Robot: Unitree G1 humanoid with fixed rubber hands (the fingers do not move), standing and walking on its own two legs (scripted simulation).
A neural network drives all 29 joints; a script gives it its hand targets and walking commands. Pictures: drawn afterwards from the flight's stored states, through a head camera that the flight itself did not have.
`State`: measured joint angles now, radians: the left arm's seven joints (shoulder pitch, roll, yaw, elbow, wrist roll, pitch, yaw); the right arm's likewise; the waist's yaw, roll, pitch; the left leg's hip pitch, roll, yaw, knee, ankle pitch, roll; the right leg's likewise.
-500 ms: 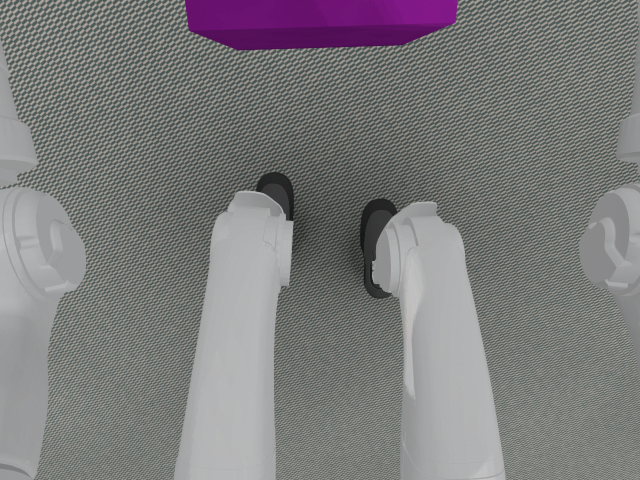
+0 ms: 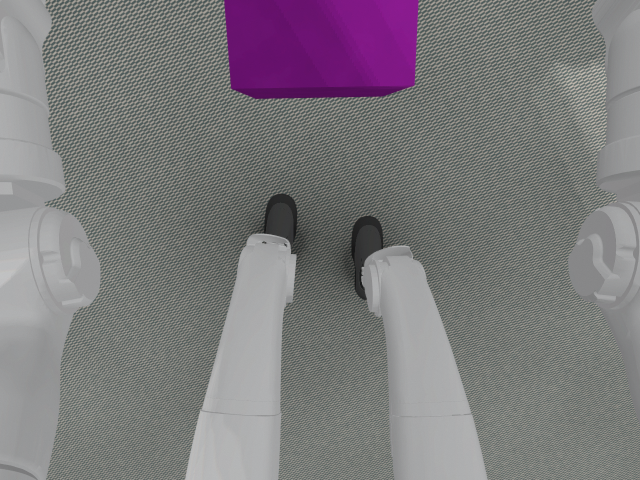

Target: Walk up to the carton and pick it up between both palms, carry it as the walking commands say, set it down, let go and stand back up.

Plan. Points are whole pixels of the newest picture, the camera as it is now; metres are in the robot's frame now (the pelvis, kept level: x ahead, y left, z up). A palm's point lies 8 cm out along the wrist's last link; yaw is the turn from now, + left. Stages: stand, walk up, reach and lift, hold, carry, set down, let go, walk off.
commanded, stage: set down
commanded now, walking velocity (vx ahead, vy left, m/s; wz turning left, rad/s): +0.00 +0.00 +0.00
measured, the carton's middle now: (319, 19) +0.58 +0.04 -0.54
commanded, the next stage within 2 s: let go in 0.04 s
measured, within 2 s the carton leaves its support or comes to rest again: neither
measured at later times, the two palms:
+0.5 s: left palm (5, 153) +0.38 +0.26 -0.07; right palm out of the picture +0.40 -0.22 -0.07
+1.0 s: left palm out of the picture +0.25 +0.23 +0.02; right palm out of the picture +0.26 -0.24 +0.02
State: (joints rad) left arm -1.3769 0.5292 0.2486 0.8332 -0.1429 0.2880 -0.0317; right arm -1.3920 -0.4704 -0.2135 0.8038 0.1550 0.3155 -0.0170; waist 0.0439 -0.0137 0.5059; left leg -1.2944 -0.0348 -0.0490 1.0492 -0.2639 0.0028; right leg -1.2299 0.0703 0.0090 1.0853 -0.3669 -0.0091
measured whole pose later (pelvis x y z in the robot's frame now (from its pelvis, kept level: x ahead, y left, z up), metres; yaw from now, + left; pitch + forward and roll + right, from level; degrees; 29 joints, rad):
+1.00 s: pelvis +0.09 -0.01 +0.10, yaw +1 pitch +1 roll +1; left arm 0.20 0.20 0.07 0.40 0.03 0.05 -0.07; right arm 0.18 -0.21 -0.05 0.40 -0.01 0.05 0.06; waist -0.01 -0.01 0.16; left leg -0.28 -0.04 -0.05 0.49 -0.22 0.00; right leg -0.22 0.04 0.04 0.52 -0.31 -0.03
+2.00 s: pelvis +0.11 +0.00 +0.10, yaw -1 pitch -2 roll +0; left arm 0.28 0.33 0.02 0.85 0.03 -0.02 0.01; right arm 0.25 -0.32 -0.04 0.87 -0.03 -0.03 -0.01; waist 0.00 -0.02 -0.14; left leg -0.16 -0.02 -0.02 0.45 -0.26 0.01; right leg -0.08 0.06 0.08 0.42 -0.30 -0.03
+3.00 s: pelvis +0.07 +0.01 +0.11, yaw -2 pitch -3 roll +0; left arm 0.19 0.37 -0.01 1.08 0.01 -0.03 0.00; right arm 0.18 -0.35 0.00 1.10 -0.01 -0.03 0.00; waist 0.00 -0.01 -0.02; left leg -0.17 -0.02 0.01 0.37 -0.15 0.02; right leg -0.11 0.05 0.10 0.37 -0.21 -0.01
